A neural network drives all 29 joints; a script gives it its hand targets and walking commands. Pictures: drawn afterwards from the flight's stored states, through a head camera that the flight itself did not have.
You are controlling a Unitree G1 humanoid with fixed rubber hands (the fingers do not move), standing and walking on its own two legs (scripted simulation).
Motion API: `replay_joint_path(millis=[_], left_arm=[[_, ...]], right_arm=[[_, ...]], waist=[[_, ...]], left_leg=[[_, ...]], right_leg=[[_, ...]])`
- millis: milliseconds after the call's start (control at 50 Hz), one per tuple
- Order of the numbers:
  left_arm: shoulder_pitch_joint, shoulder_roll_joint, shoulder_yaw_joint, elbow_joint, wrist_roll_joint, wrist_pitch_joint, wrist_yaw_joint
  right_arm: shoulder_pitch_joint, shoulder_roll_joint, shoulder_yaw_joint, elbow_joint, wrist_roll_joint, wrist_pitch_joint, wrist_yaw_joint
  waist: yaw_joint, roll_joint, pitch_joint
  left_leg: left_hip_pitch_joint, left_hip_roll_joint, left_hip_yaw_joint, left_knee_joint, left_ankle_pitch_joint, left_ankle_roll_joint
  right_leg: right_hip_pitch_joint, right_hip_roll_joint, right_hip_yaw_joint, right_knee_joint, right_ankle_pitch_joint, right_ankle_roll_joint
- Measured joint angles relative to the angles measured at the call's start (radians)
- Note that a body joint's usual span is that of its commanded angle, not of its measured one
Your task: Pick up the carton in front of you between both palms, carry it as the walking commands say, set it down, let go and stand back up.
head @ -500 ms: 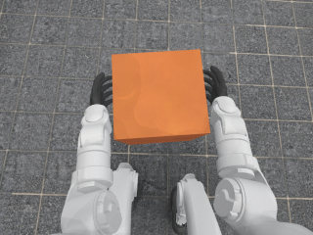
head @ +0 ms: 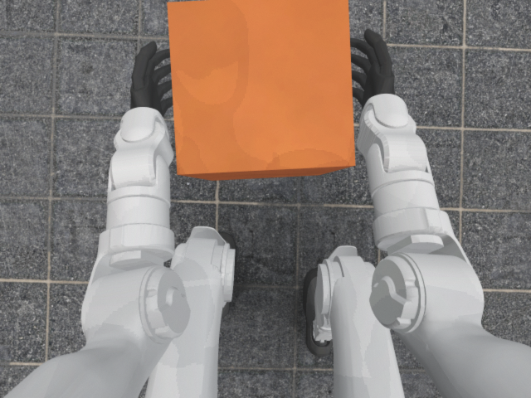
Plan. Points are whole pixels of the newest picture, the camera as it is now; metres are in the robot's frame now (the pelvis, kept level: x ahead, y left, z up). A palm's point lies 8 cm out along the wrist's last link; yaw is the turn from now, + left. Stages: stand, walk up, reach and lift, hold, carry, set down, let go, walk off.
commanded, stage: set down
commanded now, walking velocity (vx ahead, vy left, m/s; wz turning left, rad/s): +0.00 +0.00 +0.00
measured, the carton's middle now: (262, 110) +0.50 +0.07 -0.19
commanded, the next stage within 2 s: none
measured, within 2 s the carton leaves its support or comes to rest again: rests again in 1.24 s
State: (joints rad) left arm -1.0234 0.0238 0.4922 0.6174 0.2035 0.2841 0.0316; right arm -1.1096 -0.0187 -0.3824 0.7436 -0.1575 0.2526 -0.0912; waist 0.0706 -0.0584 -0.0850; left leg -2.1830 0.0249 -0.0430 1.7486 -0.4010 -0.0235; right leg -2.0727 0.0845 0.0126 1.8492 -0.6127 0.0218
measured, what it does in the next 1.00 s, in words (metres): lowers itself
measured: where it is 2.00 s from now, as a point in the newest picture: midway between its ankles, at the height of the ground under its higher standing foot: (268, 308)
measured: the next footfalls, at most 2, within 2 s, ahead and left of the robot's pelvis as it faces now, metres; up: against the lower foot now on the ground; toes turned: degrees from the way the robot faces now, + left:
none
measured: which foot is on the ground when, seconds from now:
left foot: down 0.00-1.00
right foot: down 0.00-1.00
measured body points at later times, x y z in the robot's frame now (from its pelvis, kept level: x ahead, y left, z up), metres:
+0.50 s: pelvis -0.01 +0.00 -0.08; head +0.35 +0.04 +0.18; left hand +0.51 +0.25 -0.24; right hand +0.55 -0.05 -0.25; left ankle +0.13 +0.13 -0.44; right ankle +0.07 -0.12 -0.44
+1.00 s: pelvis -0.01 -0.01 -0.10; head +0.35 +0.01 +0.16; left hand +0.51 +0.25 -0.26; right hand +0.54 -0.06 -0.28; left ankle +0.13 +0.13 -0.44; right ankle +0.07 -0.12 -0.44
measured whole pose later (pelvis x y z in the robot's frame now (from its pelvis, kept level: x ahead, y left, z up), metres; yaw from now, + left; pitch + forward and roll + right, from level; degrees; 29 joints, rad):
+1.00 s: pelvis -0.01 -0.01 -0.10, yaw +0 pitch +42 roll +0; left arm -1.37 0.29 0.42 1.03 0.05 0.18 -0.03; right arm -1.39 -0.15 -0.22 0.98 -0.06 0.19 -0.13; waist 0.12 -0.01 0.23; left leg -2.38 0.03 -0.05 2.08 -0.42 -0.04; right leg -2.28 0.12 0.01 2.20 -0.66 0.02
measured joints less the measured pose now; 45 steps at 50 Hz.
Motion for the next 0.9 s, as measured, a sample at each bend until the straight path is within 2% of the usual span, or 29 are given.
replay_joint_path(millis=[240, 340, 540, 900], left_arm=[[-0.149, 0.073, -0.027, 0.072, -0.033, -0.011, 0.021], [-0.243, 0.141, -0.086, 0.182, -0.082, -0.014, 0.031], [-0.290, 0.207, -0.121, 0.261, -0.166, -0.041, 0.011], [-0.348, 0.247, -0.080, 0.391, -0.150, -0.081, -0.053]], right_arm=[[-0.161, -0.072, 0.032, 0.087, 0.043, -0.020, -0.021], [-0.196, -0.106, 0.071, 0.129, 0.068, -0.036, -0.041], [-0.213, -0.114, 0.124, 0.139, 0.094, -0.044, -0.066], [-0.271, -0.141, 0.166, 0.234, 0.102, -0.057, -0.058]], waist=[[0.009, -0.009, 0.148], [0.037, 0.005, 0.201], [0.048, 0.044, 0.245], [0.062, 0.048, 0.295]], left_leg=[[-0.132, -0.002, 0.000, 0.146, 0.004, 0.008], [-0.167, -0.009, 0.000, 0.206, -0.004, 0.007], [-0.203, -0.017, -0.008, 0.290, -0.026, -0.003], [-0.209, 0.007, -0.011, 0.318, -0.019, -0.018]], right_leg=[[-0.125, 0.008, 0.001, 0.153, -0.011, 0.015], [-0.154, 0.005, 0.000, 0.220, -0.031, 0.016], [-0.181, 0.004, -0.007, 0.308, -0.067, 0.010], [-0.217, 0.035, -0.006, 0.344, -0.037, 0.000]])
